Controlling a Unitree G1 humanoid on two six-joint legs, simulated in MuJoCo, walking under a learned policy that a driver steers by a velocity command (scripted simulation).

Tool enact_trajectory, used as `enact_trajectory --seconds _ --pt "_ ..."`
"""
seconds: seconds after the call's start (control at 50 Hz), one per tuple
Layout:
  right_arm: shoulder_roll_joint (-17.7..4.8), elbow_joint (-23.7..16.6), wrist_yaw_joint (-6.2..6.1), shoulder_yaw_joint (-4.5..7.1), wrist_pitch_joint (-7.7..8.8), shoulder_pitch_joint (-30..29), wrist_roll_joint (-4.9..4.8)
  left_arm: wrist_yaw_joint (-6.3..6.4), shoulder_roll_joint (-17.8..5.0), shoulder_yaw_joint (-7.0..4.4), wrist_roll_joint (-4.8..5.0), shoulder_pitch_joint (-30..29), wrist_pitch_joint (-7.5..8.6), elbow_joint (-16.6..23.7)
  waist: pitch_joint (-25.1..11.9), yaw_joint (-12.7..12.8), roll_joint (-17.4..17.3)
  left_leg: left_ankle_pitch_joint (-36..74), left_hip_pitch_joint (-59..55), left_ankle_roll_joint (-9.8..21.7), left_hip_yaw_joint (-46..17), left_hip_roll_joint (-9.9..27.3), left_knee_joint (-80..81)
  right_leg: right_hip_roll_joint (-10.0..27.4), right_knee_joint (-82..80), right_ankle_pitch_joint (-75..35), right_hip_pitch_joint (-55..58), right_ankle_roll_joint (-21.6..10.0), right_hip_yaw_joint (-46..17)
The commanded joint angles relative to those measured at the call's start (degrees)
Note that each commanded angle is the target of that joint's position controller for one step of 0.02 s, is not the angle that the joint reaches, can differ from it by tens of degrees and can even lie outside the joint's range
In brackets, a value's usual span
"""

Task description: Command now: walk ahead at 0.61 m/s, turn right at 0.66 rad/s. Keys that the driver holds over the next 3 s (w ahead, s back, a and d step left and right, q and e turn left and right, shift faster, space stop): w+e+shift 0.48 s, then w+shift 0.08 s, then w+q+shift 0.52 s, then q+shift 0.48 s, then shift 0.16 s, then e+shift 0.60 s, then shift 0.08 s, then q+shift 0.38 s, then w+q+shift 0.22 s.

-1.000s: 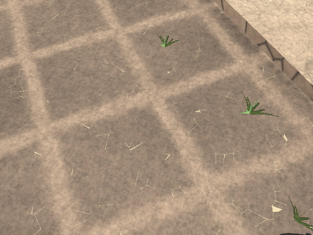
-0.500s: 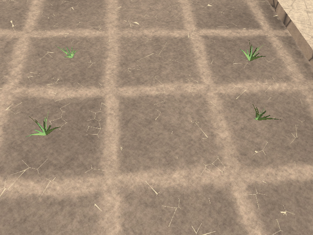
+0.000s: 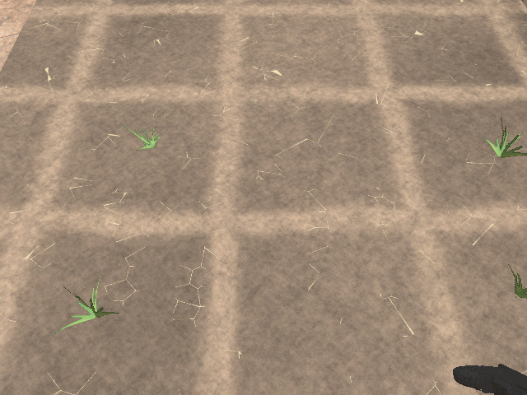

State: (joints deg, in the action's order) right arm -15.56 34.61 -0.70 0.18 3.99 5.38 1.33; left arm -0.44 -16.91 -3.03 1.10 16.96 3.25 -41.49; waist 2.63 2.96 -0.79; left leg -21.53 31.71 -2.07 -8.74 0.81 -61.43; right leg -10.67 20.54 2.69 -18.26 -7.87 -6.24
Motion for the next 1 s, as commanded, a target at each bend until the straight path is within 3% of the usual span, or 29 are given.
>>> enact_trajectory --seconds 0.02,0.06,0.12,0.18,0.2,0.22,0.24,0.26,0.28,0.3,0.34,0.42,0.52,0.56,0.58,0.62,0.64,0.66,0.68,0.7,0.72,0.74,0.76,0.78,0.8,0.84,0.92,0.96,1.0 --pt "-2.8 -2.2 0.57 -0.05 -1.31 4.9 3.12 0.13 -10.3 -3.21 -3.12 -1.0 -0.66 3.0 -4.2 -4.0 3.0 4.8 -8.1 -1.4 5.8 1.5 11.1 12.2 -8.9 13.1 -7.6 -8.7 -16.0" --pt "-3.2 -3.4 0.98 -0.04 -2.46 1.8 1.60 -0.95 -9.8 -3.61 -2.80 -1.3 -1.73 4.2 -4.5 -2.6 5.7 10.5 -12.1 -2.3 7.3 0.0 16.5 9.6 -8.6 16.5 -10.9 -6.3 -15.9" --pt "-5.8 -4.3 0.55 0.73 -2.06 -0.7 -0.32 -2.02 -10.7 -4.33 -2.34 -2.2 -2.33 5.6 -4.7 -1.5 7.3 10.8 -16.1 -2.6 6.0 -1.7 24.6 9.9 -6.6 25.8 -10.1 -4.3 -21.1" --pt "-8.3 -1.5 -0.54 2.21 -0.29 8.0 -0.42 -1.53 -8.9 -4.08 -2.31 -4.6 -2.31 6.6 -4.9 -7.0 1.4 6.9 -31.5 -0.1 3.6 -0.8 34.6 8.4 5.5 33.0 -16.7 -0.6 -21.5" --pt "-12.2 -0.7 -1.42 3.44 0.41 14.2 0.43 -1.16 -4.9 -2.90 -1.47 -5.2 -1.40 7.5 -6.9 -10.0 -5.8 -4.2 -39.4 2.1 -6.2 9.7 39.6 4.8 18.6 35.5 -23.3 2.2 -14.5" --pt "-17.2 -1.5 -1.94 4.42 0.26 15.8 1.86 -1.16 -0.6 -1.36 -0.31 -5.9 -0.55 9.9 -8.7 -10.2 -14.5 -23.9 -43.6 5.3 -27.2 23.0 49.4 -0.1 34.4 32.6 -31.4 4.0 -3.6" --pt "-17.2 -1.1 -1.55 5.25 -0.06 12.4 2.28 -1.11 -3.0 -1.20 -1.23 -5.2 -0.69 10.7 -7.8 -7.2 -13.2 -32.0 -40.0 9.2 -38.2 26.1 51.7 6.2 42.9 25.2 -37.1 4.0 -0.2" --pt "-12.3 -1.5 -1.00 4.26 -0.07 11.0 1.56 -1.29 -6.2 -1.92 -2.44 -7.6 -1.37 10.2 -5.5 -7.1 -6.5 -28.5 -37.2 9.0 -32.1 23.5 49.5 9.3 46.7 20.0 -37.0 4.1 0.3" --pt "-9.9 -0.8 -0.53 3.57 0.12 11.5 0.93 -2.08 -6.4 -2.15 -3.29 -8.3 -1.69 9.8 -3.8 -6.7 -3.8 -20.1 -34.6 7.3 -22.0 19.5 48.9 10.4 47.0 16.9 -35.8 4.7 0.4" --pt "-9.4 -0.2 -0.41 3.36 0.21 11.8 0.68 -3.00 -6.1 -2.17 -3.58 -6.9 -2.14 9.0 -3.8 -5.8 -5.2 -14.0 -32.9 5.8 -14.7 16.5 50.0 11.6 47.6 14.9 -33.4 5.4 1.2" --pt "-8.6 2.1 -0.41 3.23 0.72 14.5 0.27 -4.26 -5.3 -1.89 -3.80 -7.9 -3.13 8.9 -2.1 -5.9 -6.1 -4.3 -31.5 4.6 -5.1 13.3 51.5 12.9 51.4 10.6 -33.5 5.9 2.7" --pt "-7.4 5.2 0.59 3.21 1.77 18.2 0.46 -4.83 -4.6 -1.07 -3.25 -13.2 -4.15 10.3 0.7 -6.3 -4.9 7.5 -31.3 4.4 5.6 12.7 53.1 13.9 51.6 3.4 -35.7 6.3 3.5" --pt "-7.0 10.0 0.30 3.13 2.44 23.7 0.92 -6.19 -3.2 0.58 -3.39 -23.0 -3.69 12.8 6.6 -8.0 -3.5 20.9 -32.4 3.9 15.5 12.0 56.4 13.5 35.5 0.5 -32.4 3.9 9.6" --pt "-8.0 11.9 -0.03 3.24 2.19 25.7 1.22 -6.38 -1.7 1.68 -3.25 -25.3 -3.10 13.2 7.6 -8.0 -3.6 33.9 -34.3 3.8 18.7 12.6 56.4 11.9 27.3 3.4 -27.2 1.0 13.1" --pt "-8.5 12.8 -0.23 3.07 2.04 26.0 1.12 -6.02 -1.1 2.14 -3.34 -24.9 -2.85 12.9 7.0 -7.0 -4.0 49.0 -33.5 4.0 20.3 12.8 55.0 9.6 23.0 5.7 -20.5 -0.7 15.1" --pt "-12.6 15.0 -1.00 3.40 1.15 26.4 0.81 -4.53 -3.4 1.36 -3.86 -18.9 -2.60 11.2 1.3 -1.6 -7.8 82.4 -36.3 6.0 20.6 15.5 43.4 3.8 20.3 13.0 -7.0 -3.1 17.0" --pt "-14.6 15.6 -1.32 3.60 0.59 25.5 0.55 -3.46 -5.9 0.16 -3.99 -7.9 -2.42 8.1 -4.9 4.3 -9.2 86.8 -34.2 7.4 19.6 16.8 30.8 2.8 18.7 16.0 5.8 -4.4 14.8" --pt "-14.9 15.0 -1.28 3.52 0.38 22.2 -0.40 -2.16 -8.5 -1.25 -4.32 5.8 -1.81 4.0 -10.8 12.2 -8.4 78.1 -23.5 7.8 19.6 15.2 13.3 6.2 12.2 11.5 25.1 -6.2 8.9" --pt "-5.9 12.7 0.33 1.67 0.68 25.7 -1.16 -0.78 -14.4 -2.82 -5.80 8.6 -1.49 2.3 -20.0 7.5 3.5 19.4 -2.9 7.2 16.9 6.9 -9.9 24.0 10.9 29.2 45.9 -7.4 -11.1" --pt "-5.9 10.1 0.70 1.92 1.45 26.1 -3.01 -0.28 -16.7 -3.47 -4.76 10.0 -1.13 3.6 -30.7 6.7 6.9 -6.1 7.9 7.6 5.8 -0.8 -25.4 37.4 2.7 33.3 51.2 -9.4 -38.5" --pt "-10.4 8.4 0.22 3.45 1.55 14.9 -2.92 0.30 -14.0 -3.27 -4.43 8.6 -0.93 1.6 -20.3 8.1 -1.4 2.5 12.7 8.4 2.1 1.7 -25.4 32.7 -1.0 26.0 41.6 -5.7 -29.6" --pt "-7.4 7.8 0.57 2.78 1.77 14.6 -2.97 0.48 -11.4 -2.41 -4.40 5.9 -0.19 -0.4 -8.9 4.0 0.2 5.9 12.9 8.0 3.9 3.7 -21.1 31.4 -2.9 17.9 30.3 -4.9 -20.8" --pt "-5.8 9.7 1.02 2.55 1.15 15.8 -2.35 0.24 -8.0 -1.74 -4.40 2.7 0.57 -0.8 -3.8 0.9 -1.7 7.6 9.7 7.6 4.1 6.1 -16.3 28.5 -5.5 14.3 21.7 -3.0 -14.0" --pt "-4.4 11.5 1.58 2.47 -0.23 18.3 -1.30 0.38 -5.7 -1.00 -3.82 0.2 1.13 -1.2 -1.0 -2.0 0.3 8.5 6.5 7.1 4.1 6.9 -14.4 25.0 -7.7 12.8 15.9 -0.9 -7.1" --pt "-2.6 12.8 2.19 2.22 -1.52 21.6 -0.80 0.36 -3.8 -0.46 -3.25 0.1 1.60 -1.6 -1.0 -3.8 3.9 9.1 3.3 6.5 4.4 7.6 -13.3 24.9 -9.7 12.3 12.0 -0.5 -3.4" --pt "-1.3 12.8 2.94 2.50 -3.07 18.6 -0.49 -0.08 -1.8 -0.09 -1.94 0.9 2.96 -3.4 2.9 -4.9 4.3 10.3 6.5 6.3 5.0 8.3 -11.7 23.0 -12.8 6.6 9.7 1.4 3.2" --pt "0.4 8.2 3.92 1.81 -2.78 6.5 -1.07 -0.54 -0.5 0.34 -2.09 1.4 4.63 -5.3 7.3 -4.9 6.7 23.0 9.3 7.0 11.1 6.3 0.5 17.8 -15.3 -15.4 7.3 4.8 18.0" --pt "-0.3 6.8 4.76 1.52 -2.24 2.4 -1.05 0.20 -1.1 0.50 -1.76 2.1 4.79 -6.0 7.3 -4.7 3.9 28.0 5.9 8.5 15.7 4.1 10.2 17.1 -16.3 -24.5 9.1 5.8 21.9" --pt "-0.3 6.0 5.48 1.17 -2.03 1.7 -0.81 1.20 -4.2 0.23 -1.32 3.5 5.05 -6.3 6.0 -5.7 3.6 31.9 0.8 10.3 19.0 1.2 17.2 19.6 -12.9 -45.1 13.8 7.1 23.4"
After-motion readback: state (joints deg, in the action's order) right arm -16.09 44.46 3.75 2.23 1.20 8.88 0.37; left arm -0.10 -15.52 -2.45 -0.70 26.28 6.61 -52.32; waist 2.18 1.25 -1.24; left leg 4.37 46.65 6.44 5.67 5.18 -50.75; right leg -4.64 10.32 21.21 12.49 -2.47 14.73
